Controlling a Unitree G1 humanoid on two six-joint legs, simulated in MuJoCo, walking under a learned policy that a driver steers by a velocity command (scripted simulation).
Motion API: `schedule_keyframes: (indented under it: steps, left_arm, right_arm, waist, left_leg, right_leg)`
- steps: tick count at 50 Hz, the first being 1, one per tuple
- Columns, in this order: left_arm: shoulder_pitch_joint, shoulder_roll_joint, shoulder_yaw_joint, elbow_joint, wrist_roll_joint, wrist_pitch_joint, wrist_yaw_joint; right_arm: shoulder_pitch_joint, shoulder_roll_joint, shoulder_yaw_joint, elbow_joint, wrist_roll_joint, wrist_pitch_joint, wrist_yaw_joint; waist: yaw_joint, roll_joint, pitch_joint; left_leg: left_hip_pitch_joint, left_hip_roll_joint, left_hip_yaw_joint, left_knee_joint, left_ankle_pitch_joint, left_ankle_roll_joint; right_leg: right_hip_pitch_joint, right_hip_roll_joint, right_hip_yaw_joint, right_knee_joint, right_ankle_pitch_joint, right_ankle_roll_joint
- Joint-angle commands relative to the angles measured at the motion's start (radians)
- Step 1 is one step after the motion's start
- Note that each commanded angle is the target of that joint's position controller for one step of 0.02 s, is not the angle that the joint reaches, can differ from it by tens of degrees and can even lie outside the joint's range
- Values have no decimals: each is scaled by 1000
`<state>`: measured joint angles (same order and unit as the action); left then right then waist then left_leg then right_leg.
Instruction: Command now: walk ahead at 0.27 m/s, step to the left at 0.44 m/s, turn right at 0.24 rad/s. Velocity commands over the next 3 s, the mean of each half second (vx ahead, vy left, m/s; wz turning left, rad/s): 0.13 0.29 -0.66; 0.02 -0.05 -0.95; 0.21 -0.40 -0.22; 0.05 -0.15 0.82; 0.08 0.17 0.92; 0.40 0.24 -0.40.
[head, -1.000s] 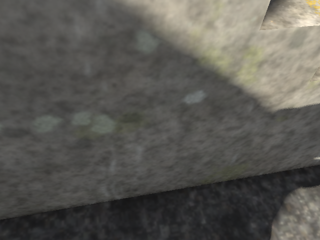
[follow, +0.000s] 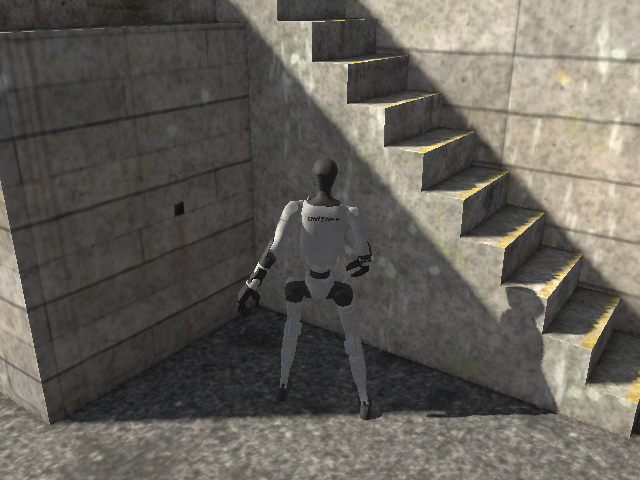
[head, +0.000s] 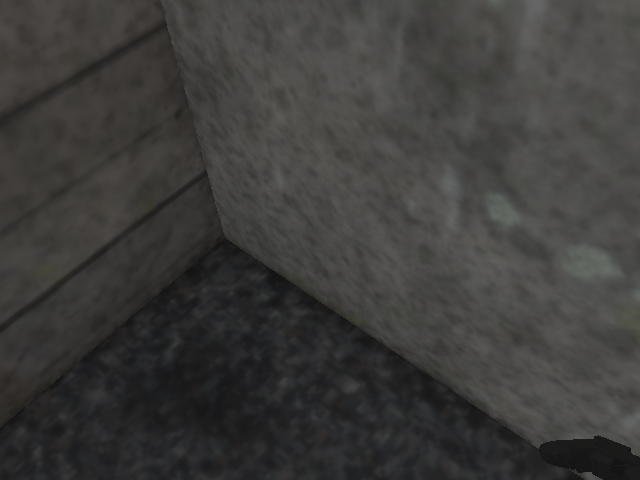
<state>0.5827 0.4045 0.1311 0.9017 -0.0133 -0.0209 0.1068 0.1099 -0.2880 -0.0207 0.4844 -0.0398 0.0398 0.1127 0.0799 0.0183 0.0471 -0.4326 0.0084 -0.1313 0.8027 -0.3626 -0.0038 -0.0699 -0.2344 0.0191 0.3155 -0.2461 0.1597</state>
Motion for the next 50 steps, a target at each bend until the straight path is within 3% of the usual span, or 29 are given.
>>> schedule_keyframes:
  steps: [1,2,3,4,5,6,8,10,14,16,18,19,20,21,22,24,26,31,32,33,34,35,36,38,41,46,47,48,50]
  left_arm:
    - [-183,247,62,-138,-1,-24,-6]
    - [-191,185,39,-152,-1,-25,-4]
    - [-160,102,14,-166,4,-21,-4]
    - [-146,-1,-13,-224,52,-3,-1]
    - [-114,-5,-27,-232,30,13,14]
    - [-127,26,-24,-217,10,29,18]
    - [-133,46,-19,-175,21,62,13]
    - [-109,30,-27,-157,37,70,24]
    - [-173,-27,-68,-234,23,37,0]
    - [-81,5,-59,-213,16,33,-19]
    - [40,89,-28,-187,38,31,-31]
    - [-15,246,4,-234,27,24,-26]
    - [-133,206,-10,-296,58,6,-24]
    - [-276,168,-24,-337,51,-7,-29]
    - [-432,122,-32,-356,-13,16,-40]
    - [-531,81,-43,-399,-20,58,-33]
    - [-480,99,-35,-400,-3,73,-28]
    - [-514,101,-19,-411,-14,80,-52]
    - [-517,66,-29,-418,-15,81,-57]
    - [-479,-9,-48,-414,-3,82,-67]
    - [-433,-13,-48,-450,23,74,-77]
    - [-429,101,-19,-444,19,67,-93]
    - [-428,173,4,-410,18,67,-96]
    - [-405,136,7,-372,23,72,-90]
    - [-481,50,-20,-394,6,62,-99]
    - [-523,8,-38,-418,5,53,-115]
    - [-501,-11,-51,-440,45,88,-155]
    - [-469,-1,-47,-436,49,103,-170]
    - [-432,4,-44,-443,28,107,-185]
  right_arm:
    - [158,-42,-38,-11,-2,-26,-15]
    - [259,-79,-60,28,4,-23,-22]
    - [314,-123,-77,55,-1,-15,-26]
    - [336,-232,-84,52,-17,-12,-27]
    - [324,-271,-98,16,-32,-32,-18]
    - [239,-200,-82,8,-19,-37,-20]
    - [88,-99,-67,7,-6,-32,-41]
    - [-10,-69,-56,13,-22,-30,-67]
    - [-43,-103,-73,17,11,-22,-108]
    - [-60,-102,-79,18,12,-18,-114]
    - [-58,-91,-76,5,23,-12,-119]
    - [-24,-35,-58,-41,-20,-17,-120]
    - [-25,-104,-65,-21,-20,-34,-103]
    - [-28,-165,-82,-16,21,-42,-95]
    - [-74,-117,-61,-39,64,-75,-106]
    - [-50,-111,-54,-2,18,-76,-107]
    - [-62,-84,-50,24,20,-70,-113]
    - [29,-79,-53,67,54,-70,-120]
    - [76,-94,-66,87,53,-68,-121]
    - [128,-138,-82,97,43,-62,-126]
    - [37,-222,-90,55,-7,-52,-133]
    - [-27,-209,-99,33,-28,-57,-142]
    - [-99,-171,-83,21,-28,-50,-156]
    - [-150,-138,-81,24,13,-40,-189]
    - [-65,-134,-77,53,9,-37,-216]
    - [28,-189,-105,93,23,-11,-202]
    - [237,-264,-129,178,62,-17,-235]
    - [278,-284,-134,218,65,-20,-252]
    - [216,-291,-137,227,54,-29,-259]
  waist:
    - [-191,-317,77]
    - [-241,-247,35]
    - [-247,-45,-35]
    - [-180,333,-106]
    - [-179,478,-167]
    - [-134,395,-124]
    - [-49,165,-59]
    - [9,139,-56]
    - [18,112,-59]
    - [44,71,-130]
    - [97,-125,-112]
    - [18,-461,-61]
    - [18,-361,-189]
    - [-45,-249,-108]
    - [-122,-292,-35]
    - [-129,-139,-74]
    - [-86,-49,-121]
    - [-96,-158,-163]
    - [-112,-130,-147]
    - [-112,49,-140]
    - [-35,272,-91]
    - [-33,314,-80]
    - [-15,228,-20]
    - [3,113,-47]
    - [-61,73,-73]
    - [-114,122,-132]
    - [-128,-1,-113]
    - [-113,-40,-121]
    - [-68,66,-98]
  left_leg:
    - [413,-34,116,-251,69,29]
    - [472,-35,124,-382,85,54]
    - [589,2,92,-430,162,58]
    - [731,171,-66,-359,629,107]
    - [566,265,-252,-506,564,224]
    - [475,264,-221,-545,490,242]
    - [370,202,-29,-506,489,184]
    - [310,193,93,-490,740,210]
    - [292,205,153,-456,766,203]
    - [312,195,179,-349,860,196]
    - [117,73,236,-46,604,100]
    - [-279,-120,210,270,-227,-28]
    - [-312,-167,-35,523,-366,-77]
    - [-329,-118,-93,586,-279,-83]
    - [-212,-52,-41,499,-266,-82]
    - [-63,-71,79,295,-91,-96]
    - [20,-94,94,116,2,-109]
    - [250,-104,101,-292,167,-90]
    - [351,-65,95,-378,191,-65]
    - [476,132,-83,-451,158,17]
    - [354,408,-429,-571,105,184]
    - [230,459,-523,-670,-127,254]
    - [160,368,-370,-655,-131,212]
    - [177,250,-132,-576,65,127]
    - [274,224,19,-548,220,143]
    - [434,315,41,-560,222,197]
    - [534,501,-168,-599,164,217]
    - [598,559,-191,-604,118,199]
    - [563,520,-84,-606,100,144]
  right_leg:
    - [-327,-21,23,-181,124,-168]
    - [-278,20,6,-15,251,-158]
    - [-338,96,-31,249,77,-140]
    - [-600,235,-76,562,-442,-130]
    - [-649,253,-47,816,-511,-131]
    - [-644,200,-18,957,-472,-145]
    - [-597,158,-10,940,-296,-129]
    - [-497,140,-37,889,-198,-102]
    - [-327,88,-15,519,-99,-169]
    - [-194,116,-47,404,-14,-212]
    - [56,175,-6,190,111,-274]
    - [222,-111,510,105,423,-463]
    - [152,-219,803,-34,284,-596]
    - [51,-196,712,-46,230,-547]
    - [-109,-39,424,13,486,-506]
    - [-192,73,227,64,577,-400]
    - [-179,99,245,98,564,-364]
    - [-268,143,344,155,238,-306]
    - [-372,184,333,204,78,-264]
    - [-548,287,218,446,-241,-203]
    - [-711,336,125,712,-399,-154]
    - [-691,228,140,852,-329,-131]
    - [-641,207,125,933,-239,-110]
    - [-610,203,63,1056,-123,-79]
    - [-653,177,21,1012,-51,-54]
    - [-640,130,14,751,-126,-35]
    - [-736,120,78,823,-99,-67]
    - [-782,104,122,879,-135,-79]
    - [-782,82,119,888,-141,-102]
